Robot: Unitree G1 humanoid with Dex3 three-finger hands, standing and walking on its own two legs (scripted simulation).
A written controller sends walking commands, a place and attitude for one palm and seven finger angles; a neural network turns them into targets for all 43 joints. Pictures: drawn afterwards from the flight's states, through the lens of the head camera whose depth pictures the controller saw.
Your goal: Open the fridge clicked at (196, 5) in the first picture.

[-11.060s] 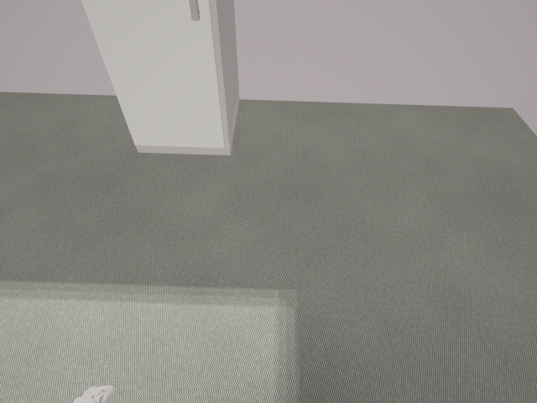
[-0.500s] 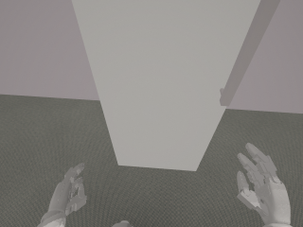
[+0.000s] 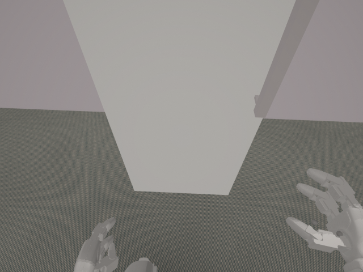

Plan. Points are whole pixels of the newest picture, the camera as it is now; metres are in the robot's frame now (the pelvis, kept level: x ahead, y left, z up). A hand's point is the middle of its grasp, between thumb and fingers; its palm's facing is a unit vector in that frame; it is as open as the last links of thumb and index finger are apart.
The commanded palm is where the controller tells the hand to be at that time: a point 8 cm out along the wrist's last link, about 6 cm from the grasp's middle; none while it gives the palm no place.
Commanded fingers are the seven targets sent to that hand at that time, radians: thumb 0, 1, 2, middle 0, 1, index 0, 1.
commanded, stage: raise the hand to about handle height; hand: right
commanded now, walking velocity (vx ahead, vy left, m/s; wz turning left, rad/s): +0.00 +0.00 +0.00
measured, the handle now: (291, 23) +0.53 -0.17 +0.28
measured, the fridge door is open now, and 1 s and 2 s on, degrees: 0 0 0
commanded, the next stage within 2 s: move the hooked fingers beside the handle in 1.30 s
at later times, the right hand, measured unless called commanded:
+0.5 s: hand (350, 190) +0.26 -0.26 +0.13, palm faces +0.05 +1.00 -0.06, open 13.7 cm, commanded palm +0.23 -0.31 +0.14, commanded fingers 0.00 0.50 -0.30 0.30 1.20 0.30 1.20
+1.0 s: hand (362, 159) +0.30 -0.27 +0.17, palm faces +0.03 +1.00 -0.04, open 14.0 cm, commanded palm +0.26 -0.32 +0.17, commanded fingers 0.00 0.50 -0.30 0.30 1.20 0.30 1.20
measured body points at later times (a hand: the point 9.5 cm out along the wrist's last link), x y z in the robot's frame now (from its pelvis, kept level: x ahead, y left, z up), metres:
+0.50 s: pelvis +0.02 -0.01 +0.03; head +0.03 -0.01 +0.48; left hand +0.21 +0.22 -0.03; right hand +0.25 -0.32 +0.13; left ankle +0.05 +0.13 -0.69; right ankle -0.02 -0.12 -0.69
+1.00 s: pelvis +0.02 +0.00 +0.04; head +0.02 +0.01 +0.49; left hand +0.18 +0.25 -0.03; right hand +0.29 -0.32 +0.17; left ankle +0.05 +0.13 -0.69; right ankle -0.02 -0.12 -0.69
